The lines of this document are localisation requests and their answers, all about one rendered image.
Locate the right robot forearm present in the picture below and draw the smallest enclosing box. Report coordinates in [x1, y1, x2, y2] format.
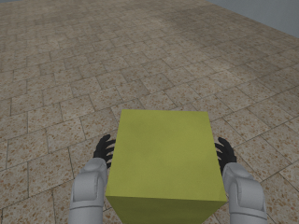
[221, 162, 268, 224]

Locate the left robot forearm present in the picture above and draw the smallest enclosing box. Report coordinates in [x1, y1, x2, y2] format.
[68, 157, 107, 224]

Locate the carton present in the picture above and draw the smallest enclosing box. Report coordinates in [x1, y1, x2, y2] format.
[105, 109, 227, 224]

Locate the right robot hand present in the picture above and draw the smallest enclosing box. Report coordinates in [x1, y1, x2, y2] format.
[214, 137, 237, 175]

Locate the left robot hand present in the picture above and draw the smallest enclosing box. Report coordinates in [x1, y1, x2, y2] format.
[93, 134, 116, 169]

